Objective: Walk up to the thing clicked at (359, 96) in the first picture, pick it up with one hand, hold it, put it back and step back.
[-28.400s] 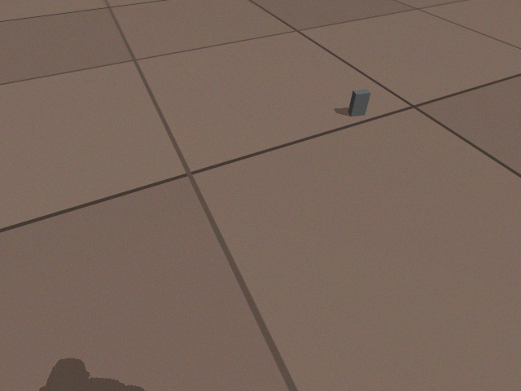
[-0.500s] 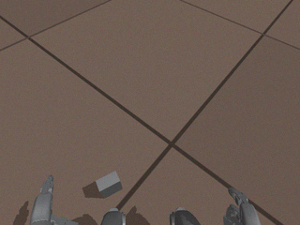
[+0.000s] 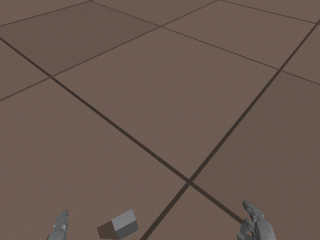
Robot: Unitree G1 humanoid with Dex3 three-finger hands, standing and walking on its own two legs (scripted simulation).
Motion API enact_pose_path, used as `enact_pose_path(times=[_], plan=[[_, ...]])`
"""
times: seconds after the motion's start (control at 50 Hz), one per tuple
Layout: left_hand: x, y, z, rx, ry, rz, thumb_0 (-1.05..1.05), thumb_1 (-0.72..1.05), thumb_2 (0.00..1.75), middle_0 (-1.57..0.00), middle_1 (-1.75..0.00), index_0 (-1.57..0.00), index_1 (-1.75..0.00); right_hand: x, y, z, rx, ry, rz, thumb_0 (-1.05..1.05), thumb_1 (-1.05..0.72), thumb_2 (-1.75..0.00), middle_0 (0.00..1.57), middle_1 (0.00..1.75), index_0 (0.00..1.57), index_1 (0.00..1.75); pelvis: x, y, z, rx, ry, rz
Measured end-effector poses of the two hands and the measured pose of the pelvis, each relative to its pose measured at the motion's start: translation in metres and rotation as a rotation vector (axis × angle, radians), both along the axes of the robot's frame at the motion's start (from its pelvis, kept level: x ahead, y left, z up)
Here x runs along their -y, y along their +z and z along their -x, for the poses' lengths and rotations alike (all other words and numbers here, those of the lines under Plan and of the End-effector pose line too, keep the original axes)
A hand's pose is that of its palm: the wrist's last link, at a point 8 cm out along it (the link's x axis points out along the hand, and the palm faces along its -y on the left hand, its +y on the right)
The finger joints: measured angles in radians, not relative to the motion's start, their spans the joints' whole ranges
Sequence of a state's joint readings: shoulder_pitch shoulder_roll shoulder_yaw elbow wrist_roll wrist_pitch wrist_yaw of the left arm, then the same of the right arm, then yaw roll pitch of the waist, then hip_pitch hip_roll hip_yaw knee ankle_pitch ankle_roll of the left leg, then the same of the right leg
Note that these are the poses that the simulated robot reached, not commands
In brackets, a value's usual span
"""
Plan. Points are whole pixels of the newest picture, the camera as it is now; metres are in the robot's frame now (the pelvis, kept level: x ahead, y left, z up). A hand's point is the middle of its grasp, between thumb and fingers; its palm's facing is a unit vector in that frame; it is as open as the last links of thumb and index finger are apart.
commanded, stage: home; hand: left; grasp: from the side
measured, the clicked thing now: (125, 224) +0.37 +0.17 -0.63
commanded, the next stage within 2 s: stand in 1.50 s
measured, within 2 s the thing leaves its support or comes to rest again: neither
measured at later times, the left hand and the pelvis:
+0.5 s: hand out of the picture +0.16 +0.17 -0.05, palm faces +0.10 -0.95 -0.29, open 17.7 cm; pelvis -0.01 -0.01 +0.00, yaw +0 degrees
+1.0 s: hand out of the picture +0.16 +0.17 -0.05, palm faces +0.10 -0.95 -0.28, open 17.7 cm; pelvis +0.00 -0.01 +0.00, yaw +0 degrees
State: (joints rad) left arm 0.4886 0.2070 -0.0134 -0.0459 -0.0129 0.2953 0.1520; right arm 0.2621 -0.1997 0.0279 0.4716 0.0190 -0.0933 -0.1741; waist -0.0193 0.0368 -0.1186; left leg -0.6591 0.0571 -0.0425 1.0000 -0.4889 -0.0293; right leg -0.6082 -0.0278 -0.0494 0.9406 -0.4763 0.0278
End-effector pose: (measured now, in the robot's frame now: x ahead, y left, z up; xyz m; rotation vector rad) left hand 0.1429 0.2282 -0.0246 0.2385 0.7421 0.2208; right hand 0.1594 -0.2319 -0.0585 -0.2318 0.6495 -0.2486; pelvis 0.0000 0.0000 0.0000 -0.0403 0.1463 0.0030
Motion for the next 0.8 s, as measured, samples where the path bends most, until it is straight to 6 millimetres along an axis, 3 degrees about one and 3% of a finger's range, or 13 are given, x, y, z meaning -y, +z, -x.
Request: enact_pose_path(times=[0.42,0.8], plan=[[0.014,0.002,0.007,-0.001,-0.014,0.003,-0.01,-0.59,0.01,-0.05,-0.04,-0.05,-0.04,0.017,-0.005,0.024,-0.03,-0.017,-0.004,0.01,-0.9,-0.9,0.2,0.3,0.21,0.3,0.011,0.004,0.011,0.017,-0.003,-0.011],[0.017,0.002,0.001,0.001,-0.011,0.008,-0.01,-0.59,0.02,-0.05,-0.04,-0.05,-0.04,0.02,-0.004,0.013,-0.014,-0.014,0.0,0.01,-0.9,-0.9,0.2,0.3,0.21,0.3,0.014,0.004,0.004,0.015,-0.004,-0.013]])
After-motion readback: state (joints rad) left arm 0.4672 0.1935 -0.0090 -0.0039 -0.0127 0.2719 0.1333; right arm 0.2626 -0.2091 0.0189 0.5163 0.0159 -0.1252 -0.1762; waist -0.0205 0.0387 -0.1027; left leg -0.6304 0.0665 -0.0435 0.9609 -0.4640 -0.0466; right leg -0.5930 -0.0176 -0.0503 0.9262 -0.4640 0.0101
